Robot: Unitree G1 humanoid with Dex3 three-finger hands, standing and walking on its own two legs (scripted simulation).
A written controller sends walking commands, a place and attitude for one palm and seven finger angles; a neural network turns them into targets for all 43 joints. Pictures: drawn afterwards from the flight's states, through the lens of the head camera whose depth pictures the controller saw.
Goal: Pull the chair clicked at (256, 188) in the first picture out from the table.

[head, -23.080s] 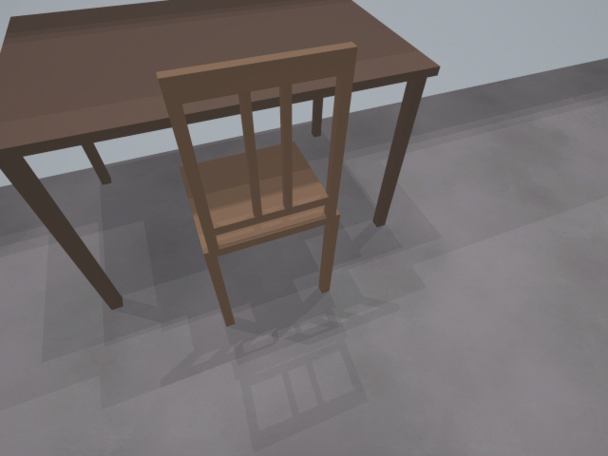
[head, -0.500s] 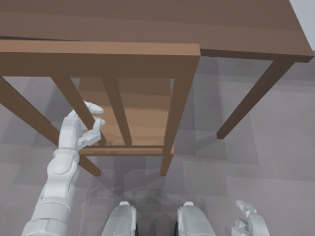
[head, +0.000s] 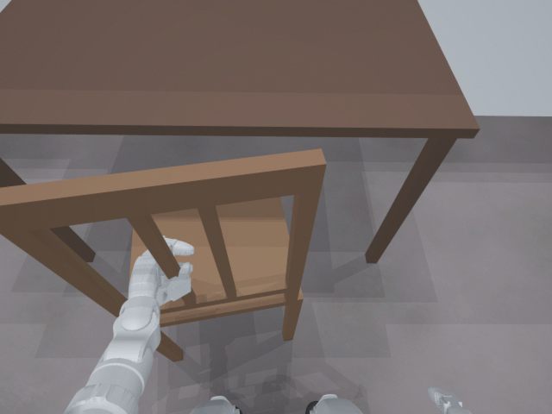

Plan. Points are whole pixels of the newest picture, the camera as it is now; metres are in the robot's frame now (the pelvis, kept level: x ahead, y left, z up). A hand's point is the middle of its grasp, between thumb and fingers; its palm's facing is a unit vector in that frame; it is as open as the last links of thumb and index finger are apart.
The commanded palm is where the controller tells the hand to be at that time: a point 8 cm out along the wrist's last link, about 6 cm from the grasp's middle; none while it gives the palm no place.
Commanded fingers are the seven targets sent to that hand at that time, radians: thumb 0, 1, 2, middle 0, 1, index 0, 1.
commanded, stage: step backward, pulling the chair out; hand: left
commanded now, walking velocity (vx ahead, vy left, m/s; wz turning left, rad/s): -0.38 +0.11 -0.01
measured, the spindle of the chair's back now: (170, 266) +0.34 +0.18 -0.06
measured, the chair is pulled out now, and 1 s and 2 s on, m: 0.11 0.22 0.47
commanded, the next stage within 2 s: none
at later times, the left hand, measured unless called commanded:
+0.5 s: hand (183, 317) +0.26 +0.15 -0.06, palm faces +0.04 -0.98 -0.18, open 5.3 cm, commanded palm +0.24 +0.20 -0.06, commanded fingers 0.00 0.90 0.90 -0.50 -1.45 -0.50 -1.45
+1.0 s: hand (179, 354) +0.21 +0.15 -0.06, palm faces +0.01 -0.98 -0.18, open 5.2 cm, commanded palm +0.18 +0.19 -0.06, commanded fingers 0.00 0.90 0.90 -0.50 -1.45 -0.50 -1.45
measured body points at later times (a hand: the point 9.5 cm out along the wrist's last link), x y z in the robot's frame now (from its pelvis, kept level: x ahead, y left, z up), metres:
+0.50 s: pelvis -0.06 +0.00 +0.00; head +0.00 +0.00 +0.44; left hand +0.26 +0.20 -0.05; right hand +0.05 -0.24 -0.13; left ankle +0.04 +0.12 -0.72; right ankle -0.03 -0.13 -0.72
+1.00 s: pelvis -0.12 +0.01 +0.01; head -0.04 +0.01 +0.45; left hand +0.21 +0.20 -0.05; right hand -0.01 -0.24 -0.11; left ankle -0.02 +0.13 -0.72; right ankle -0.15 -0.13 -0.71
